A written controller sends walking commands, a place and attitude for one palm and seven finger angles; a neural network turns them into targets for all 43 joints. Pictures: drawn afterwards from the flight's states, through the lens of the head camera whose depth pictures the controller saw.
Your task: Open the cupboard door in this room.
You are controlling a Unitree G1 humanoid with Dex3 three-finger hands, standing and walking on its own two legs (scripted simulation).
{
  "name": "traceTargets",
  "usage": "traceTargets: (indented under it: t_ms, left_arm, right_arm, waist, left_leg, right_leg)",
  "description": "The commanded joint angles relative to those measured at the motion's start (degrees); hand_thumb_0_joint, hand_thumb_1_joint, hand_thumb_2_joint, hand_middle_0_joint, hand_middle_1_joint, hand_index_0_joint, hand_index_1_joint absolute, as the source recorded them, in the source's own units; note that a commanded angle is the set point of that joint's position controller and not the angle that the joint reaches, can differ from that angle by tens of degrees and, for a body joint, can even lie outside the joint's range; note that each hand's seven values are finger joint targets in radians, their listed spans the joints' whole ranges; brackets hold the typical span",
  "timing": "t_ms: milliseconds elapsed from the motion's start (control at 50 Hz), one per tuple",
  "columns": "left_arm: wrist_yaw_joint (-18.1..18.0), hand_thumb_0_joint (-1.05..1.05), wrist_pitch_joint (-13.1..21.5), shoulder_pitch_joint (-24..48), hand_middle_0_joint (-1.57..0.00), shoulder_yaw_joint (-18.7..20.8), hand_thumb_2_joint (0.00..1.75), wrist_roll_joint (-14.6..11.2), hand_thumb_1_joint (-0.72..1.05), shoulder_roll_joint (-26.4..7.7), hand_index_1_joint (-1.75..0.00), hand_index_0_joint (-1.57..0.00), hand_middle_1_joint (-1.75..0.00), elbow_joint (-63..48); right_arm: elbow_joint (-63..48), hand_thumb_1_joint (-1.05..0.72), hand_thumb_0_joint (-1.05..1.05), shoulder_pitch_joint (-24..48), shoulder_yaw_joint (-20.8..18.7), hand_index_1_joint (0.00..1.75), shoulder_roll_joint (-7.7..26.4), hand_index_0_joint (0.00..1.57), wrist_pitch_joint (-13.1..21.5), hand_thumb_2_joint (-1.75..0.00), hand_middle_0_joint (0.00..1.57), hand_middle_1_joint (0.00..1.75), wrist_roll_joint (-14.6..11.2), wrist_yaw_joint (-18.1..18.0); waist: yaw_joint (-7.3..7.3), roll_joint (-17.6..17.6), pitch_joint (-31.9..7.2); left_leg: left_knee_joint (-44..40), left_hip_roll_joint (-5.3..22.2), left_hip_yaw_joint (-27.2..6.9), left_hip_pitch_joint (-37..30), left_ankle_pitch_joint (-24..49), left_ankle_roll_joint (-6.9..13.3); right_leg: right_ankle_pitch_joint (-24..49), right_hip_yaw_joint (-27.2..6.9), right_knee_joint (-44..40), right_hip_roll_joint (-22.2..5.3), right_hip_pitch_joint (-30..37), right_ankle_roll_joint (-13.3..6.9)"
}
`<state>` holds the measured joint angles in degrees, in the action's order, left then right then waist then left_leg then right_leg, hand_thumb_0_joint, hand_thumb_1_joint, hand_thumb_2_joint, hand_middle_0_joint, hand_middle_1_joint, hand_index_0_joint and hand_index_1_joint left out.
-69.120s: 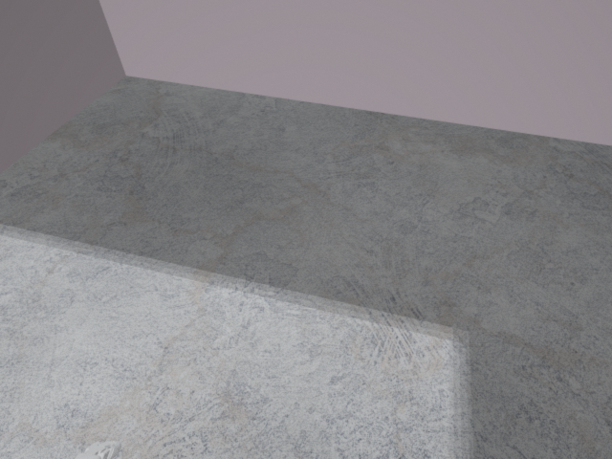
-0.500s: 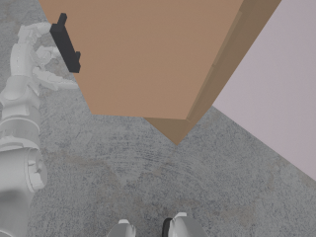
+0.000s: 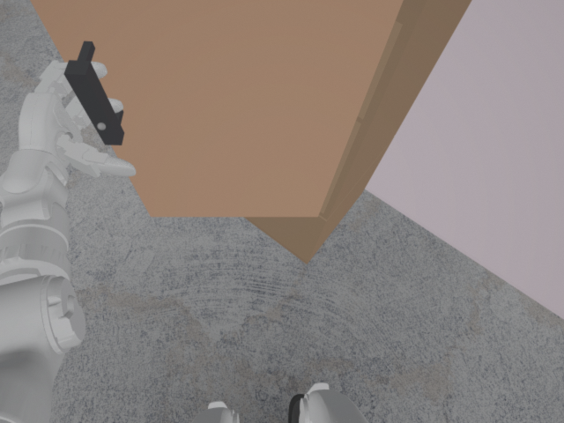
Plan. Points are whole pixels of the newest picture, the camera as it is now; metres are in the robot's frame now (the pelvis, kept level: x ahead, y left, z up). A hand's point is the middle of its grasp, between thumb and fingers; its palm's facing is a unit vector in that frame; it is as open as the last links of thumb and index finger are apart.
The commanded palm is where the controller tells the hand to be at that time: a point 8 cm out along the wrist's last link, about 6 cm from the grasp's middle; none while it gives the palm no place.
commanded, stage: move the hooked fingers beside the handle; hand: left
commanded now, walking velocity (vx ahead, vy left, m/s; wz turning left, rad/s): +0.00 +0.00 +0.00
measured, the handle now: (101, 96) +0.55 +0.22 +0.09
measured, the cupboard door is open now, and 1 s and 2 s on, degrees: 40 40 40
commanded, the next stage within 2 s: none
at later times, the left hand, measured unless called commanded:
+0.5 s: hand (71, 130) +0.48 +0.25 +0.09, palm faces -0.01 -1.00 -0.02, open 14.0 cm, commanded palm +0.46 +0.30 +0.09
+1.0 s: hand (43, 130) +0.49 +0.28 +0.09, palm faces -0.01 -1.00 -0.01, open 14.0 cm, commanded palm +0.47 +0.32 +0.08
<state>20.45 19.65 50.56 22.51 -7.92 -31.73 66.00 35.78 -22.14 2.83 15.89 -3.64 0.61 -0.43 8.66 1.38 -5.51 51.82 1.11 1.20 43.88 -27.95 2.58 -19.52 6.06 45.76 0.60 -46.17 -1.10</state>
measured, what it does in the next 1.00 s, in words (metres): stands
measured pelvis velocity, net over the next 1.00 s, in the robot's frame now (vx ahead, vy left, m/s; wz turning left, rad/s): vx -0.01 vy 0.01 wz -0.02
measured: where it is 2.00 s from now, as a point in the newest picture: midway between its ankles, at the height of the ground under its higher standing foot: outside the picture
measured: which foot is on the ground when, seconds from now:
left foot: down 0.00-1.00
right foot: down 0.00-1.00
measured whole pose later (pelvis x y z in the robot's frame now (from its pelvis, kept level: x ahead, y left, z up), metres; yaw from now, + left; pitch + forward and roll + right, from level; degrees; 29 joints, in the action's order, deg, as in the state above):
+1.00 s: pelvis -0.01 +0.01 -0.01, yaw -1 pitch +22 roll -4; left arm 29.2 17.9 53.2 29.1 -7.4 -44.7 71.0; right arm 33.8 -23.8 4.4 17.1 -4.6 0.2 -2.4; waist 10.4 0.7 -4.7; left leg 54.9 1.7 1.7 48.7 -28.1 3.2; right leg -18.3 5.5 47.1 1.2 -50.5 -0.6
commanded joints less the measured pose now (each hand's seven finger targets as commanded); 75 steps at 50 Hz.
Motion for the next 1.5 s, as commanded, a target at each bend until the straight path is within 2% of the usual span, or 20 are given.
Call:
traceTargets:
  t_ms: [0,120,260,320,580,640,680,760,780,820,920,980,1020,1060,1160,1200,1280,1360,1420,1480]
  left_arm:
    - [-0.9,0.0,4.0,21.9,-0.3,6.2,0.3,0.5,-0.5,-20.1,-1.2,-0.3,-1.2,-12.0]
    - [0.8,0.0,4.0,20.1,-0.3,9.2,0.3,0.2,-0.5,-24.8,-1.2,-0.3,-1.2,-11.5]
    - [4.7,0.0,3.9,23.2,-0.3,5.3,0.3,-1.6,-0.5,-21.1,-1.2,-0.3,-1.2,-11.9]
    - [5.3,0.0,3.1,24.5,-0.3,5.1,0.3,-1.9,-0.5,-21.6,-1.2,-0.3,-1.2,-10.2]
    - [5.9,0.0,3.7,22.0,-0.3,9.9,0.3,-1.1,-0.5,-29.0,-1.2,-0.3,-1.2,-9.9]
    - [6.6,0.0,2.8,22.3,-0.3,8.7,0.3,-0.8,-0.5,-28.8,-1.2,-0.3,-1.2,-7.4]
    - [6.9,0.0,3.3,24.1,-0.3,8.9,0.3,-0.8,-0.5,-29.3,-1.2,-0.3,-1.2,-8.5]
    - [8.2,0.0,3.1,25.6,-0.3,7.8,0.3,-1.5,-0.5,-28.3,-1.2,-0.3,-1.2,-7.4]
    - [8.3,0.0,3.1,25.5,-0.3,9.8,0.3,-1.1,-0.5,-31.2,-1.2,-0.3,-1.2,-7.8]
    - [9.0,0.0,2.9,25.0,-0.3,7.1,0.3,-1.2,-0.5,-27.8,-1.2,-0.3,-1.2,-7.5]
    - [9.2,0.0,1.8,24.7,-0.3,8.4,0.3,-0.8,-0.5,-30.1,-1.2,-0.3,-1.2,-6.0]
    - [9.1,0.0,2.4,26.1,-0.3,9.1,0.3,-0.7,-0.5,-31.2,-1.2,-0.3,-1.2,-9.3]
    - [9.1,0.0,2.1,25.2,-0.3,8.2,0.3,-1.0,-0.5,-29.4,-1.2,-0.3,-1.2,-8.5]
    - [9.0,0.0,1.6,24.8,-0.3,9.8,0.3,-1.1,-0.5,-31.5,-1.2,-0.3,-1.2,-6.1]
    - [8.8,0.0,1.9,24.3,-0.3,10.1,0.3,-0.4,-0.5,-32.5,-1.2,-0.3,-1.2,-8.6]
    - [9.1,0.0,1.9,24.5,-0.3,10.9,0.3,-0.8,-0.5,-33.1,-1.2,-0.3,-1.2,-8.4]
    - [9.9,0.0,1.7,22.2,-0.3,11.1,0.3,-1.2,-0.5,-32.8,-1.2,-0.3,-1.2,-9.6]
    - [9.7,0.0,1.2,21.3,-0.3,10.3,0.3,-1.9,-0.5,-30.9,-1.2,-0.3,-1.2,-10.2]
    - [9.4,0.0,1.7,20.4,-0.3,9.0,0.3,-2.3,-0.5,-28.5,-1.2,-0.3,-1.2,-14.3]
    - [9.1,0.0,1.4,18.5,-0.3,9.3,0.3,-3.2,-0.5,-27.3,-1.2,-0.3,-1.2,-14.0]
  right_arm:
    - [-4.2,-0.9,0.0,-10.5,-3.5,0.3,10.4,0.2,0.3,-0.9,0.2,0.3,-0.2,-0.8]
    - [-6.1,-0.9,0.0,-10.2,-3.4,0.3,10.8,0.2,0.1,-0.9,0.2,0.3,-0.7,-1.3]
    - [-4.9,-0.9,0.0,-10.8,-3.5,0.3,11.4,0.2,0.1,-0.9,0.2,0.3,-0.9,-2.1]
    - [-3.7,-0.9,0.0,-11.3,-3.5,0.3,11.8,0.2,0.2,-0.9,0.2,0.3,-0.9,-2.3]
    - [-4.8,-0.9,0.0,-11.2,-3.4,0.3,12.5,0.2,0.0,-0.9,0.2,0.3,-0.6,-2.4]
    - [-5.2,-0.9,0.0,-10.7,-2.9,0.3,12.5,0.2,0.0,-0.9,0.2,0.3,-0.9,-2.5]
    - [-5.0,-0.9,0.0,-11.0,-2.9,0.3,12.6,0.2,0.0,-0.9,0.2,0.3,-0.8,-2.6]
    - [-4.6,-0.9,0.0,-11.5,-2.8,0.3,12.8,0.2,0.2,-0.9,0.2,0.3,-0.8,-2.9]
    - [-4.2,-0.9,0.0,-11.8,-3.0,0.3,13.1,0.2,0.2,-0.9,0.2,0.3,-0.6,-3.0]
    - [-4.0,-0.9,0.0,-11.9,-2.9,0.3,12.7,0.2,0.1,-0.9,0.2,0.3,-0.6,-2.8]
    - [-4.2,-0.9,0.0,-12.1,-2.7,0.3,13.0,0.2,-0.2,-0.9,0.2,0.3,-0.6,-2.8]
    - [-4.1,-0.9,0.0,-12.6,-3.0,0.3,13.0,0.2,-0.5,-0.9,0.2,0.3,-0.4,-2.8]
    - [-4.1,-0.9,0.0,-12.7,-3.0,0.3,12.9,0.2,-0.7,-0.9,0.2,0.3,-0.3,-2.5]
    - [-4.2,-0.9,0.0,-12.7,-2.8,0.3,13.2,0.2,-0.6,-0.9,0.2,0.3,-0.3,-2.7]
    - [-5.0,-0.9,0.0,-12.8,-2.8,0.3,13.0,0.2,-0.8,-0.9,0.2,0.3,-0.3,-2.5]
    - [-4.5,-0.9,0.0,-13.2,-3.1,0.3,13.2,0.2,-0.9,-0.9,0.2,0.3,-0.2,-2.4]
    - [-4.9,-0.9,0.0,-12.8,-3.2,0.3,13.1,0.2,-1.1,-0.9,0.2,0.3,-0.3,-2.2]
    - [-5.1,-0.9,0.0,-12.7,-3.2,0.3,12.9,0.2,-1.4,-0.9,0.2,0.3,-0.5,-2.0]
    - [-5.2,-0.9,0.0,-12.3,-3.5,0.3,12.4,0.2,-1.6,-0.9,0.2,0.3,-0.5,-1.6]
    - [-5.0,-0.9,0.0,-12.0,-3.7,0.3,12.3,0.2,-1.6,-0.9,0.2,0.3,-0.6,-1.5]
  waist:
    - [-0.58,6.6,-26.4]
    - [-0.93,4.4,-26.8]
    - [1.04,8.1,-25.7]
    - [1.77,6.8,-24.7]
    - [-0.22,9.2,-26.5]
    - [0.67,6.8,-22.9]
    - [0.54,10.5,-24.5]
    - [1.83,9.0,-24.0]
    - [1.19,9.3,-25.9]
    - [1.51,11.0,-25.8]
    - [1.64,9.5,-25.1]
    - [1.02,14.2,-27.9]
    - [1.37,13.1,-26.9]
    - [1.62,9.3,-24.6]
    - [0.91,13.0,-27.3]
    - [1.32,11.1,-28.3]
    - [0.32,13.3,-28.6]
    - [0.63,11.3,-27.0]
    - [0.02,14.5,-29.3]
    - [0.14,12.1,-27.8]
  left_leg:
    - [-4.7,0.2,-4.0,-11.5,34.1,-1.9]
    - [-4.9,-0.1,-2.3,-6.7,28.7,-0.9]
    - [-5.0,0.3,-3.3,-12.0,29.5,-1.2]
    - [-5.2,0.4,-3.7,-11.0,27.0,-1.2]
    - [-4.7,0.5,-4.0,-11.2,28.9,-2.0]
    - [-5.0,0.2,-3.4,-6.9,24.1,-1.1]
    - [-4.9,0.5,-4.0,-10.1,26.2,-1.8]
    - [-4.2,0.6,-4.4,-10.3,26.7,-1.8]
    - [-4.0,0.8,-4.9,-11.3,28.4,-2.3]
    - [-3.7,1.0,-5.1,-13.6,30.6,-2.9]
    - [-3.3,0.9,-5.0,-11.1,30.0,-2.6]
    - [-2.9,1.5,-6.1,-16.6,36.6,-4.2]
    - [-2.6,1.7,-6.4,-17.2,37.6,-4.4]
    - [-2.8,1.3,-6.1,-12.7,34.2,-3.5]
    - [-2.5,1.3,-5.7,-14.3,36.2,-3.7]
    - [-2.0,1.5,-5.7,-14.0,37.1,-3.6]
    - [-2.2,1.6,-5.7,-15.6,39.6,-4.0]
    - [-2.4,1.5,-5.5,-14.8,39.5,-3.4]
    - [-2.6,1.8,-5.9,-19.8,43.7,-4.4]
    - [-2.6,1.8,-5.6,-19.1,44.1,-4.0]
  right_leg:
    - [24.6,-4.4,-0.2,1.9,17.6,-0.6]
    - [26.4,-6.0,-0.4,1.7,22.8,-0.3]
    - [21.7,-5.0,-1.4,2.2,16.0,-0.5]
    - [19.6,-4.8,-1.8,2.1,14.8,-0.2]
    - [19.3,-4.7,-1.0,2.3,15.2,-0.7]
    - [17.6,-5.1,-1.5,2.2,15.4,-0.4]
    - [17.2,-4.7,-1.2,2.3,13.7,-0.7]
    - [16.5,-4.5,-1.0,2.6,11.5,-0.7]
    - [16.9,-4.2,-0.7,2.5,11.8,-0.6]
    - [16.6,-3.8,-0.8,2.6,9.5,-0.6]
    - [16.9,-3.8,-0.5,2.7,9.9,-0.5]
    - [17.2,-3.1,0.1,2.9,7.4,-0.7]
    - [16.7,-2.7,-0.2,3.1,6.3,-0.6]
    - [17.0,-2.9,-0.2,3.2,8.3,-0.7]
    - [18.1,-3.1,0.3,3.2,8.9,-0.9]
    - [19.8,-3.2,0.3,3.2,10.0,-0.6]
    - [20.3,-3.0,0.3,3.2,9.9,-0.7]
    - [21.1,-3.0,-0.1,3.4,10.5,-0.7]
    - [21.2,-2.6,-0.4,3.4,9.4,-0.6]
    - [22.4,-2.8,-0.9,3.4,10.0,-0.5]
